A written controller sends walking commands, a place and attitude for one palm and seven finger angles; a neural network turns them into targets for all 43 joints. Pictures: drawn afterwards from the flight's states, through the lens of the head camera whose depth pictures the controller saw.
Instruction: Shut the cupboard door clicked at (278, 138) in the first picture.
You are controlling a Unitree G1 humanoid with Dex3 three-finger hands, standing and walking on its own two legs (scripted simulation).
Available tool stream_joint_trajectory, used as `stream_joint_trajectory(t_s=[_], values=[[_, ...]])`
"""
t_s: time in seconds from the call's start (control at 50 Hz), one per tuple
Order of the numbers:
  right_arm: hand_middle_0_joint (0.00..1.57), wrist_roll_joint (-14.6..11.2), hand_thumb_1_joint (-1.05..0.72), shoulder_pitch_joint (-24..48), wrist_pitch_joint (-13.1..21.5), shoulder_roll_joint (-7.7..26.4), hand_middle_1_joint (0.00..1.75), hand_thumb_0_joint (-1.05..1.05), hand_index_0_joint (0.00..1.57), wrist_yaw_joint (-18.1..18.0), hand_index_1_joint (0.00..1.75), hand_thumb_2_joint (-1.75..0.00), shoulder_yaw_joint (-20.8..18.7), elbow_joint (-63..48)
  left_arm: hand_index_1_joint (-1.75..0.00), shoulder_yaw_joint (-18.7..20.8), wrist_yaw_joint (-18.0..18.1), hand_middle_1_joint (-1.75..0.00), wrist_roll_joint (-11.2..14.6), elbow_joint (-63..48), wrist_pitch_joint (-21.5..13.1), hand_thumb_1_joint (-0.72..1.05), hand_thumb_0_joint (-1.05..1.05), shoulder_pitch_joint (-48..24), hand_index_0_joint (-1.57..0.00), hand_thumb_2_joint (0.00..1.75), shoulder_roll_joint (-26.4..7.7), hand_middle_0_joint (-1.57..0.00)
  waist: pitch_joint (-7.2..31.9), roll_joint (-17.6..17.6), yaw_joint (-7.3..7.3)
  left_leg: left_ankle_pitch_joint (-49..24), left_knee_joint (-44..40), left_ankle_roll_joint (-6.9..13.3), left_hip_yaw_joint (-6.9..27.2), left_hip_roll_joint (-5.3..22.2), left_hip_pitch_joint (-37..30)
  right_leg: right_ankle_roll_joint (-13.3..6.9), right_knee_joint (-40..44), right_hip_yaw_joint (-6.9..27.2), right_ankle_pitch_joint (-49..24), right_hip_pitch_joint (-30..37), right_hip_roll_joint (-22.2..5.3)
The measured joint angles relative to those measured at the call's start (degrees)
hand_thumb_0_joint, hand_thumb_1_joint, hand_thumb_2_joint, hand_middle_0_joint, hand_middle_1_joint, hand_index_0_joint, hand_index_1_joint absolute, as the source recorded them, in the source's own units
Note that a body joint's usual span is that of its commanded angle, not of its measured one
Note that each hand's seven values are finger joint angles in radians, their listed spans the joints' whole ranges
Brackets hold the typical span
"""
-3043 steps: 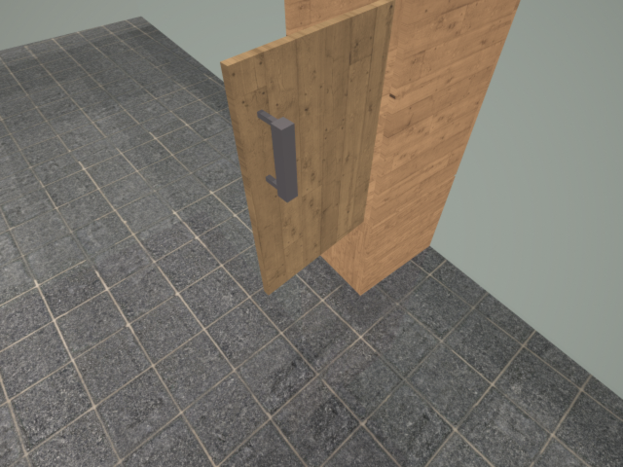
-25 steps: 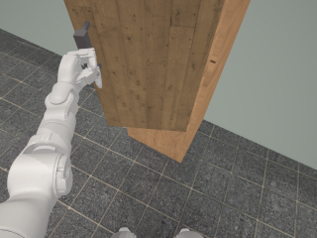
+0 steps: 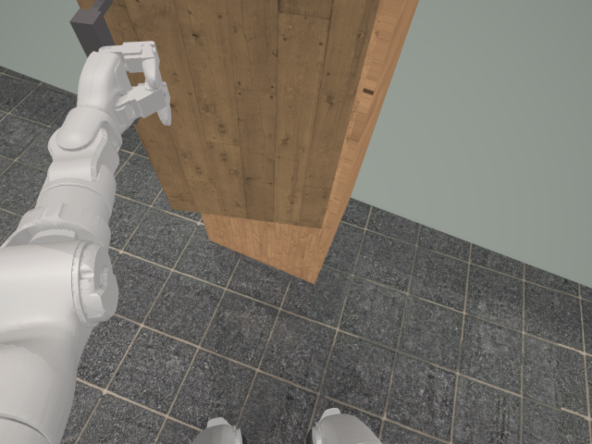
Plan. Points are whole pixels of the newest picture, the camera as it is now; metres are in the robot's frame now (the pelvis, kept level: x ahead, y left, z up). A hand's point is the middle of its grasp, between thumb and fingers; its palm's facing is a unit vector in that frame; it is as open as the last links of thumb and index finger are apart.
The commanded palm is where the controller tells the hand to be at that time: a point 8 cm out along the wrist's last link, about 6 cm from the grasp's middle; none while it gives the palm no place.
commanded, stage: push the door shut along its arc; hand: left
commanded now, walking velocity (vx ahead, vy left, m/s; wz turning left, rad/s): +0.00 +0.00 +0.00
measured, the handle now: (118, 62) +0.61 +0.16 +0.13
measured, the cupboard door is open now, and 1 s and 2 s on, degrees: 16 7 6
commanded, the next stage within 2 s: pull the fist back off the door in 0.78 s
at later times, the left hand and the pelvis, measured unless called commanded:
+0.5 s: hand (190, 64) +0.58 +0.07 +0.14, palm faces -0.32 -0.95 +0.00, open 3.1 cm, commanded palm +0.59 +0.11 +0.13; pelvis +0.00 +0.00 -0.01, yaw -1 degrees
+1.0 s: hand (198, 47) +0.61 +0.06 +0.15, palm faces -0.09 -0.99 +0.14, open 3.2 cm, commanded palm +0.60 +0.08 +0.13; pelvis +0.00 +0.00 -0.02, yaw +0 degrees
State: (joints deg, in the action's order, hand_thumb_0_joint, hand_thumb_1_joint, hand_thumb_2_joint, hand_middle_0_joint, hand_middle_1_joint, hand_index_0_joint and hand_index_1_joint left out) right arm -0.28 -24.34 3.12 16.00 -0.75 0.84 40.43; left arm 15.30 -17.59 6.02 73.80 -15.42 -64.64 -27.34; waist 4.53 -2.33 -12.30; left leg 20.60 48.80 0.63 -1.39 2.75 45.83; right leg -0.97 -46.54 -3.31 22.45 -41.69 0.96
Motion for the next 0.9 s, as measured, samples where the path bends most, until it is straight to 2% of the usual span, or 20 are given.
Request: stream_joint_trajectory(t_s=[0.1,0.22,0.5,0.72,0.9], values=[[0.20,0.25,-0.90,0.51,-0.03,0.10,0.30,0.00,0.20,-0.08,0.30,-0.90,0.22,-0.57,-1.50,0.49,-0.55,-1.50,-0.65,2.00,0.82,0.90,0.02,-2.71,-1.30,0.90,-1.18,-1.29,-0.04,-0.05,-0.69,0.27,0.65,-0.02,0.24,0.04,1.21,-0.04,-0.52,-0.21,0.28,-1.07,0.05],[0.20,0.58,-0.90,0.82,0.01,0.37,0.30,0.00,0.20,-0.22,0.30,-0.90,0.18,-0.44,-1.50,-1.10,-1.77,-1.50,-1.05,3.49,1.46,0.90,0.02,-6.26,-1.30,0.90,-1.86,-1.29,-0.40,-0.02,-1.30,0.56,1.71,-0.08,0.70,0.00,3.13,-0.12,-1.43,-0.62,0.66,-2.75,0.02],[0.20,1.62,-0.90,-0.88,-0.62,0.74,0.30,0.00,0.20,-0.60,0.30,-0.90,0.35,-0.94,-1.50,1.11,-3.19,-1.50,-4.16,6.46,3.72,0.90,0.02,-13.52,-1.30,0.90,-6.00,-1.29,-0.88,-0.60,-4.58,1.47,3.73,-0.13,0.40,0.70,7.31,-0.25,-3.19,-0.19,1.16,-7.10,0.66],[0.20,2.20,-0.90,-2.55,-0.29,-0.05,0.30,0.00,0.20,-0.75,0.30,-0.90,0.41,1.25,-1.50,-0.86,-5.35,-1.50,-4.06,7.15,5.10,0.90,0.03,-16.49,-1.30,0.93,-7.28,-1.29,-0.86,-0.64,-5.06,1.66,4.33,-0.30,1.08,0.81,8.97,-0.46,-3.32,-0.78,1.30,-8.35,0.84],[0.20,2.67,-0.90,-1.37,1.42,0.09,0.30,0.00,0.20,-0.89,0.30,-0.90,0.25,2.58,-1.50,-3.96,-4.94,-1.50,-3.57,8.50,5.73,0.96,0.05,-20.28,-1.30,0.97,-6.57,-1.29,-0.92,-0.33,-5.51,1.85,5.75,-0.27,1.76,0.55,11.07,-0.50,-4.60,-1.41,1.69,-10.09,0.62]])
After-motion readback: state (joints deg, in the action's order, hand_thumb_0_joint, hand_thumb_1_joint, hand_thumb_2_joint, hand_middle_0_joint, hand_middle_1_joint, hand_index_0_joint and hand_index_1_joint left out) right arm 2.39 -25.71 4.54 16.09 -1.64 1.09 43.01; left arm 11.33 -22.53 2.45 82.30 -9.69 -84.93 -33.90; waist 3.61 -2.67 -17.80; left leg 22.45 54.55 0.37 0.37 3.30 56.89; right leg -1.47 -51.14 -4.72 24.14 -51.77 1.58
